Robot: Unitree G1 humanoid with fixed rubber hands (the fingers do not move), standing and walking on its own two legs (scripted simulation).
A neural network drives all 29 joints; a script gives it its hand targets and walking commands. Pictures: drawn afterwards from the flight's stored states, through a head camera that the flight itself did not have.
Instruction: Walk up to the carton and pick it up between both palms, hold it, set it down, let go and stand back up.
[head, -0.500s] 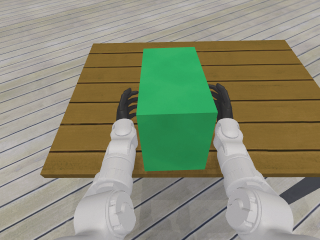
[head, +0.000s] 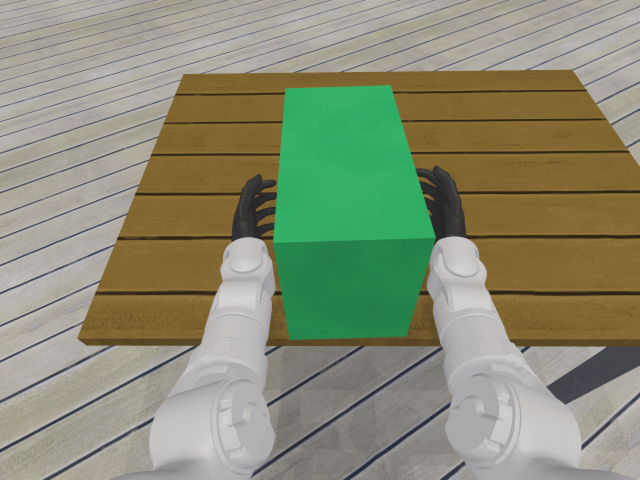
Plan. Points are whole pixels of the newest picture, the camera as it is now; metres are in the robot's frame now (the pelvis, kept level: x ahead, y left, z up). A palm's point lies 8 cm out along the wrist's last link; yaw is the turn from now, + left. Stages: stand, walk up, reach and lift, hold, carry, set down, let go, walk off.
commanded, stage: set down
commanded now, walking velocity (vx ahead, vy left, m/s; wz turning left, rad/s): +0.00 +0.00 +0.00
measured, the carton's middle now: (342, 205) +0.50 +0.01 +0.04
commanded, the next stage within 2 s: none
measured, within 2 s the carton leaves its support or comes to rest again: rests again in 0.12 s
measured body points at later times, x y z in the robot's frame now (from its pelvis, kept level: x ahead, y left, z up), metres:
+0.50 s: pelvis +0.00 +0.00 +0.00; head +0.07 +0.01 +0.44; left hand +0.43 +0.13 +0.05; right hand +0.43 -0.12 +0.06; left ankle -0.02 +0.13 -0.75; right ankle +0.00 -0.11 -0.75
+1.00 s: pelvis -0.01 +0.00 +0.00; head +0.07 +0.01 +0.44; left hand +0.43 +0.14 +0.05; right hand +0.43 -0.12 +0.06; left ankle -0.02 +0.13 -0.75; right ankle +0.00 -0.11 -0.75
